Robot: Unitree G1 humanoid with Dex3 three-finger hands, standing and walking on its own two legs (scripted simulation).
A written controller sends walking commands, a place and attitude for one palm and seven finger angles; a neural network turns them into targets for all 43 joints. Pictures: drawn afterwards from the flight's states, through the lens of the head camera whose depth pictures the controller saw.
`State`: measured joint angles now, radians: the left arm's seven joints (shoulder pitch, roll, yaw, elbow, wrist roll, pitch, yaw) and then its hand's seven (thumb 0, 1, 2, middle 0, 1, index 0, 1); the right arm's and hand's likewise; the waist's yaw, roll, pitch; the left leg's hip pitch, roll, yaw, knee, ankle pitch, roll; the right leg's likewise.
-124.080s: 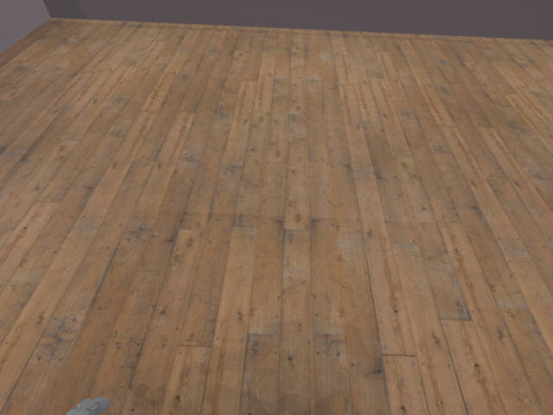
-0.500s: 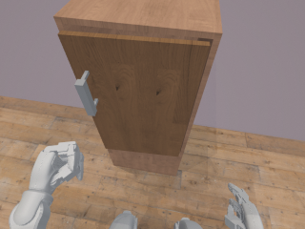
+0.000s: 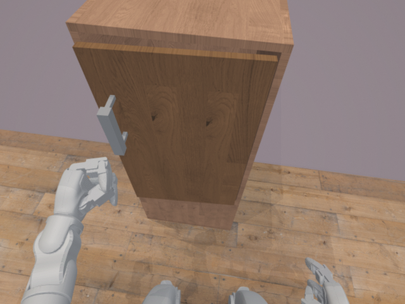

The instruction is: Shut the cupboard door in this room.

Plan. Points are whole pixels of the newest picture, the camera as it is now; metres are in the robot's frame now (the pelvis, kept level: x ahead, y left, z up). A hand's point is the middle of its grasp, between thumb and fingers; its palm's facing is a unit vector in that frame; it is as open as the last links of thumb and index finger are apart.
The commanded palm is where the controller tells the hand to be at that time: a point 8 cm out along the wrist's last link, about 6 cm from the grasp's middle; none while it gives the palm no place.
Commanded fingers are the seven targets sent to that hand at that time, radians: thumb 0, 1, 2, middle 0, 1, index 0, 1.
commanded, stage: bring the fist close to the handle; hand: left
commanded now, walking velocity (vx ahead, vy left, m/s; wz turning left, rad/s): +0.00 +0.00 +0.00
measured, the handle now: (116, 126) +0.47 +0.21 +0.06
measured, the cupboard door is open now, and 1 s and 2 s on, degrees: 3 3 0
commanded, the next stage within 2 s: push the door shut along its arc in 0.68 s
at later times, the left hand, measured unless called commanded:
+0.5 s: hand (120, 166) +0.36 +0.18 +0.06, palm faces -0.05 -1.00 -0.02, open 3.1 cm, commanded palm +0.34 +0.23 +0.06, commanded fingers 0.00 0.90 0.90 -1.30 -1.50 -1.30 -1.50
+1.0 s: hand (123, 159) +0.38 +0.18 +0.06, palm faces -0.10 -0.99 -0.03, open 3.1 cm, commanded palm +0.37 +0.23 +0.06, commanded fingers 0.00 0.90 0.90 -1.30 -1.50 -1.30 -1.50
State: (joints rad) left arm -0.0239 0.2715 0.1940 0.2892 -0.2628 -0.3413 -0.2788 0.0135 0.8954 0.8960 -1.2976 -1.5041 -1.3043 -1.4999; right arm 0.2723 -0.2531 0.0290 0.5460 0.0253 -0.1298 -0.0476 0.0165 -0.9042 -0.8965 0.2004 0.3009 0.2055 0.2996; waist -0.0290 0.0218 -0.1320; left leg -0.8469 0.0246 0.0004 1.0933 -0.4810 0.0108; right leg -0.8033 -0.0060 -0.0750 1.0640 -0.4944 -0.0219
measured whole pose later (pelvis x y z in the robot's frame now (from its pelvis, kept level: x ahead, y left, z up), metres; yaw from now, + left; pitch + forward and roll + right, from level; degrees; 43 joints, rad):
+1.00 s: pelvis +0.00 +0.00 +0.00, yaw +0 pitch +15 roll -1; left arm -0.39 0.32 0.23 0.69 -0.22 -0.39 -0.33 0.01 0.89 0.90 -1.30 -1.50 -1.31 -1.50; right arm 0.26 -0.26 0.03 0.58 0.03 -0.06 -0.04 0.01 -0.90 -0.90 0.20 0.30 0.21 0.30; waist -0.05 0.01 -0.12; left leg -0.88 0.03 0.00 1.09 -0.47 0.01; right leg -0.84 0.00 -0.07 1.06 -0.48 -0.02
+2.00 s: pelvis -0.06 +0.01 -0.02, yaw -1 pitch +17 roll -3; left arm -0.78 0.37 0.21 1.04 -0.15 -0.39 -0.20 0.01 0.90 0.90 -1.37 -1.50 -1.34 -1.50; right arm 0.32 -0.26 0.05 0.62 0.01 -0.08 -0.03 0.01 -0.90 -0.90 0.20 0.30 0.21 0.30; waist -0.12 0.01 -0.12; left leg -1.07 0.00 -0.03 1.18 -0.41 0.02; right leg -1.03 0.00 -0.07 1.14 -0.42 -0.02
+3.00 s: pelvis +0.03 -0.01 +0.03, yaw +0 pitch +9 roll -1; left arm 0.13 0.29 0.24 0.12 -0.32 -0.22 -0.31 0.01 0.90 0.90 -1.30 -1.50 -1.30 -1.50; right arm 0.28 -0.26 0.04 0.52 0.05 -0.08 -0.07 0.02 -0.90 -0.90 0.20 0.30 0.21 0.30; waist -0.01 0.04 -0.12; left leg -0.62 0.01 -0.02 0.91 -0.45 0.00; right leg -0.58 0.02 -0.06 0.87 -0.45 -0.03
